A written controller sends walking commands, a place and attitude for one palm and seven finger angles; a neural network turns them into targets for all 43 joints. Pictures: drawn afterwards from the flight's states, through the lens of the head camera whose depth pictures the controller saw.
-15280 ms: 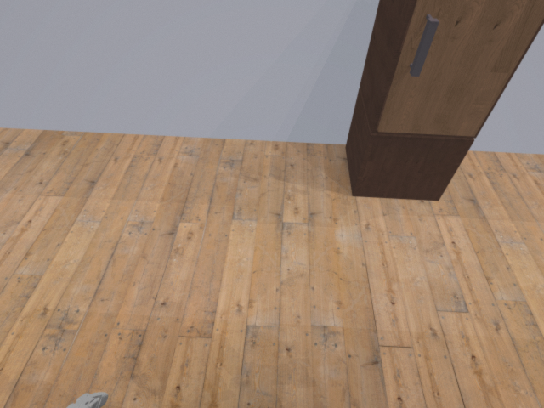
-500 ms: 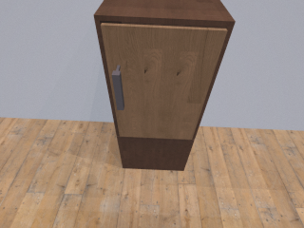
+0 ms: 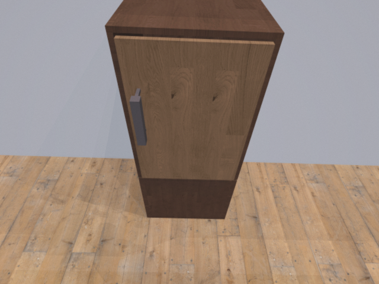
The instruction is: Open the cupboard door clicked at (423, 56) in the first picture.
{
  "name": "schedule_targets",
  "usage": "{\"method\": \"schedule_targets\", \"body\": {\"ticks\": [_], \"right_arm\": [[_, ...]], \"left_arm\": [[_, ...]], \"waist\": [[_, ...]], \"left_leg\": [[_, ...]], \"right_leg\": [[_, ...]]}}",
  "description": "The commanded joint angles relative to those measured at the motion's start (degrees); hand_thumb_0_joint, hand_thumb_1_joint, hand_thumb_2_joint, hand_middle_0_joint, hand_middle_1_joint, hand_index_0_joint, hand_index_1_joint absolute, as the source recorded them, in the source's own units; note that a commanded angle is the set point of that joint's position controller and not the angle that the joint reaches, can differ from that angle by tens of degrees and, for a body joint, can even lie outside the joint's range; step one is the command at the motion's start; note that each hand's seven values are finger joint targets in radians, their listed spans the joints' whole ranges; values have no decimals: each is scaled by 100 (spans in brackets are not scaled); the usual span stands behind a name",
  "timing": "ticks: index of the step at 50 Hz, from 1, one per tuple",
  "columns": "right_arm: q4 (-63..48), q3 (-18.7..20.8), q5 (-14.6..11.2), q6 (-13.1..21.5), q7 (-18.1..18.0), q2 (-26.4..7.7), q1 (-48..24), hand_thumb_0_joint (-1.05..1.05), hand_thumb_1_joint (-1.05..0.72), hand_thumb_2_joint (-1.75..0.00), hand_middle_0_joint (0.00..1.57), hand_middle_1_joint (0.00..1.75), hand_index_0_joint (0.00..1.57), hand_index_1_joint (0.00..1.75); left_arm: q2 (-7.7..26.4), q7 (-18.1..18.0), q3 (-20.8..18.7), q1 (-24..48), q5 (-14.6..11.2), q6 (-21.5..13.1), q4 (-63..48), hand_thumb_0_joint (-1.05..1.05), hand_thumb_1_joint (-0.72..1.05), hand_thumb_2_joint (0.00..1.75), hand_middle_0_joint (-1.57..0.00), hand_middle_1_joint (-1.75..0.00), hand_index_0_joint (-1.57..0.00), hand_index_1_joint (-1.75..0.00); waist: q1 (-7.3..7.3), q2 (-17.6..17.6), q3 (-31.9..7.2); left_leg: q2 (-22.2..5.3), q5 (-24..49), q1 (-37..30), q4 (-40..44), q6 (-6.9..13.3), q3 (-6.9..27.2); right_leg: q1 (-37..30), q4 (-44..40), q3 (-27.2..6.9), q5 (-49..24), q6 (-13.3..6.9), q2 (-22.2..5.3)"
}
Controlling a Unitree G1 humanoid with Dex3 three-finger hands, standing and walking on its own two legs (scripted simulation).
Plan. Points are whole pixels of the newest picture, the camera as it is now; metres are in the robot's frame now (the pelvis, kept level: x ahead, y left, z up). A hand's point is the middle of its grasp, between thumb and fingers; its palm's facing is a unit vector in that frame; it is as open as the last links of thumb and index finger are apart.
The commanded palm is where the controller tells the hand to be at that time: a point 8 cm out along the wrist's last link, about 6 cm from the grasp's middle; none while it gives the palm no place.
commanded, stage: come to a stop and stand still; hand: left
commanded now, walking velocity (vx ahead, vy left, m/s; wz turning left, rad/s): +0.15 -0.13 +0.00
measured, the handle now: (140, 117) +0.57 +0.19 +0.02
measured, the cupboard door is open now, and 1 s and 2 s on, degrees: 0 0 0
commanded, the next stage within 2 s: look again from close up in 1.00 s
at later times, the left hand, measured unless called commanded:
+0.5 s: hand out of the picture +0.02 +0.16 -0.19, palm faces +0.06 -0.98 -0.18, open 7.3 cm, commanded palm none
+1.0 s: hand out of the picture +0.00 +0.23 -0.17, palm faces -0.02 -0.97 -0.25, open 7.4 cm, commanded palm none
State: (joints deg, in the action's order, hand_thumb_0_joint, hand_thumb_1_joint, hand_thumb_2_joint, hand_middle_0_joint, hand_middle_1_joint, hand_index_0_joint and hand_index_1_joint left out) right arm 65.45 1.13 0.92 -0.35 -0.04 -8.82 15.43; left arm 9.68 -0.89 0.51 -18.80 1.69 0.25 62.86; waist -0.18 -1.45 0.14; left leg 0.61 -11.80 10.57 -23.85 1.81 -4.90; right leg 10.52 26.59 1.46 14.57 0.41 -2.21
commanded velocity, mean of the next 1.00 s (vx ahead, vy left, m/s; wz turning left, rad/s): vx -0.04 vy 0.02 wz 0.00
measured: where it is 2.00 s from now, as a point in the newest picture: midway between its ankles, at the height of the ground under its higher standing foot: outside the picture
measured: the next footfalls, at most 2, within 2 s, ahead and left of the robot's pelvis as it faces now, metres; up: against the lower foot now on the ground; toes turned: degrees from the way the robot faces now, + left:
none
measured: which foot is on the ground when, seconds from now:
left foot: down 0.00-1.00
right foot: down 0.00-1.00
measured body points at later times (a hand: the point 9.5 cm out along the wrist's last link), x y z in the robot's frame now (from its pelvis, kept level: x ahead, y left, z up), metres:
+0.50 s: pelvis +0.02 +0.00 -0.01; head +0.04 +0.00 +0.44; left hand +0.02 +0.21 -0.17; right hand +0.08 -0.24 -0.16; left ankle +0.02 +0.10 -0.74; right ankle +0.00 -0.13 -0.74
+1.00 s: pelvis -0.01 +0.04 -0.01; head +0.00 +0.03 +0.44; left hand +0.00 +0.28 -0.15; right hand +0.04 -0.20 -0.16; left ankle +0.02 +0.10 -0.74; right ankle +0.00 -0.12 -0.74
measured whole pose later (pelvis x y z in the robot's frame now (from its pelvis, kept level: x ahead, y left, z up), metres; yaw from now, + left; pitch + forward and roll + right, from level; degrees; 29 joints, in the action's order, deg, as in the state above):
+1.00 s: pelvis -0.01 +0.04 -0.01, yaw -1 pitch +0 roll +0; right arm 56.6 0.8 1.1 0.1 0.1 -11.7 13.9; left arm 11.6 -1.2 0.9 -17.6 1.6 0.6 58.5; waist 0.9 1.0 1.3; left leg 2.6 -11.8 15.1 -26.3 5.2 -8.1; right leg 15.3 29.5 -2.4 14.8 0.6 -3.5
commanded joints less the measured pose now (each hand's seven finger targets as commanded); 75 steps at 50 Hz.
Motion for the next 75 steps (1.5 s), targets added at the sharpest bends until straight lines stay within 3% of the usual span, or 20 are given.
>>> {"method": "schedule_targets", "body": {"ticks": [1, 3, 5, 7, 10, 13, 16, 21, 23, 24, 25, 26, 28, 30, 33, 35, 40, 49, 65, 75], "right_arm": [[-269, 240, -3, 96, -140, -939, 214, 0, -90, -90, 20, 30, 20, 30], [-308, 258, -3, 113, -163, -864, 252, 0, -90, -90, 20, 30, 20, 30], [-334, 210, -21, 148, -178, -627, 284, 0, -90, -90, 20, 30, 20, 30], [-341, 63, -34, 184, -178, -249, 263, 0, -90, -90, 20, 30, 20, 30], [-175, 1, -86, 171, -222, -177, 432, 0, -90, -90, 20, 30, 20, 30], [-180, 52, -129, 102, -285, -258, 439, 0, -90, -90, 20, 30, 20, 30], [-352, 164, -95, 7, -286, -359, 355, 0, -90, -90, 20, 30, 20, 30], [-685, 233, -74, -108, -232, -237, -18, 0, -90, -90, 20, 30, 20, 30], [-677, 237, -79, -84, -222, -324, 122, 0, -90, -90, 20, 30, 20, 30], [-1173, 239, -67, 65, -183, -609, -425, 0, -90, -90, 20, 30, 20, 30], [-1257, 211, -64, 31, -137, -425, 90, 0, -90, -90, 20, 30, 20, 30], [-1260, 172, -39, 40, -93, -437, -72, 0, -90, -90, 20, 30, 20, 30], [-1441, 163, 27, 114, -89, -745, -118, 0, -90, -90, 20, 30, 20, 30], [-1577, 163, 28, 110, -125, -921, -242, 0, -90, -90, 20, 30, 20, 30], [-1679, 147, 38, 119, -109, -947, -414, 0, -90, -90, 20, 30, 20, 30], [-1670, 151, 29, 119, -87, -983, -405, 0, -90, -90, 20, 30, 20, 30], [-1545, 175, 27, 136, -57, -1062, -309, 0, -90, -90, 20, 30, 20, 30], [-1188, 95, 9, 181, -54, -1006, -121, 0, -90, -90, 20, 30, 20, 30], [-552, -15, -38, 289, -126, -734, 153, 0, -90, -90, 20, 30, 20, 30], [-442, -15, -27, 262, -142, -675, 103, 0, -90, -90, 20, 30, 20, 30]], "left_arm": [[338, 20, -165, -519, 10, -42, -174, 0, 90, 90, -20, -30, -20, -30], [298, 33, -200, -688, 5, -56, -180, 0, 90, 90, -20, -30, -20, -30], [302, 3, -226, -880, -15, -116, -137, 0, 90, 90, -20, -30, -20, -30], [393, -93, -227, -1042, -64, -206, -5, 0, 90, 90, -20, -30, -20, -30], [361, -190, -156, -880, -120, -302, 34, 0, 90, 90, -20, -30, -20, -30], [446, -289, -191, -893, -124, -220, -51, 0, 90, 90, -20, -30, -20, -30], [588, -326, -292, -886, -85, -148, -145, 0, 90, 90, -20, -30, -20, -30], [578, -315, -350, -542, -13, -23, -346, 0, 90, 90, -20, -30, -20, -30], [571, -292, -350, -154, -40, -1, -486, 0, 90, 90, -20, -30, -20, -30], [639, -436, -316, -507, -44, -181, -479, 0, 90, 90, -20, -30, -20, -30], [935, -392, -364, -245, -9, -193, -818, 0, 90, 90, -20, -30, -20, -30], [860, -347, -342, -71, -21, -164, -886, 0, 90, 90, -20, -30, -20, -30], [634, -270, -249, 60, -16, -18, -994, 0, 90, 90, -20, -30, -20, -30], [528, -216, -169, -82, 3, 66, -950, 0, 90, 90, -20, -30, -20, -30], [570, -113, -159, -30, 3, 52, -912, 0, 90, 90, -20, -30, -20, -30], [639, -86, -135, 60, 4, 40, -922, 0, 90, 90, -20, -30, -20, -30], [734, -76, -124, 85, 7, 3, -914, 0, 90, 90, -20, -30, -20, -30], [739, -62, -68, -41, -20, -78, -632, 0, 90, 90, -20, -30, -20, -30], [628, -102, -42, -38, -74, -179, -168, 0, 90, 90, -20, -30, -20, -30], [681, -116, -75, 58, -80, -204, -201, 0, 90, 90, -20, -30, -20, -30]], "waist": [[43, 454, 762], [71, 358, 733], [107, -149, 582], [87, -788, 417], [-65, -201, 34], [10, 62, -30], [49, -76, -143], [83, -626, 74], [-90, -538, 21], [67, -180, 151], [-138, -185, -424], [-24, 223, -310], [3, 1340, 247], [109, 1249, 478], [193, 591, 286], [155, 384, 371], [120, 147, 334], [62, 168, 202], [25, 73, -12], [26, 22, 85]], "left_leg": [[-1206, -2265, 604, 1178, 264, 1338], [-1130, -1984, 630, 838, 251, 1156], [-808, -1108, 709, 75, 138, 714], [-358, -298, 880, -721, -98, 63], [-522, 516, 200, -319, -202, 192], [-577, 1717, -75, -395, -212, 119], [-519, 1704, 70, -745, -242, 4], [-291, -782, 695, -1103, -276, 94], [-488, 575, -9, -334, -230, 226], [-554, 519, 104, -1227, -250, 28], [-398, -425, 451, -905, -83, 259], [-403, -428, 275, -594, -96, 252], [-1037, 493, 456, 146, 200, 1156], [-1349, -176, 787, 695, 489, 1517], [-1192, -930, 884, 710, 478, 1402], [-1077, -1631, 1006, 871, 369, 1382], [-1008, -1909, 847, 1040, 282, 1324], [-855, -1531, 520, 989, 208, 1078], [-696, 305, -45, 301, 98, 539], [-690, 537, -120, 141, 24, 438]], "right_leg": [[485, -43, 31, 513, -133, -15], [429, -189, -127, 479, -186, -87], [141, -584, -649, 253, -332, -314], [-358, -837, -1201, -1466, -535, -837], [-588, -298, -758, -4610, -412, -805], [-665, -3, -543, -5303, -155, -722], [-781, 223, -604, -5760, -243, -875], [-741, 2, -1026, -5327, -845, -1352], [-151, 136, -820, -4086, -667, -1043], [136, 168, -1032, -5453, -285, -891], [-334, 354, -976, -3857, -489, -967], [-16, 370, -834, -2467, -505, -824], [712, 685, -174, 336, -264, -96], [734, 1096, 8, 1092, -194, 94], [582, 831, -134, 606, -208, 23], [564, 537, -240, 503, -221, 8], [665, 263, -355, 455, -217, -39], [682, -81, -550, 344, -243, -158], [432, -249, -781, -678, -254, -339], [389, -316, -842, -1040, -293, -358]]}}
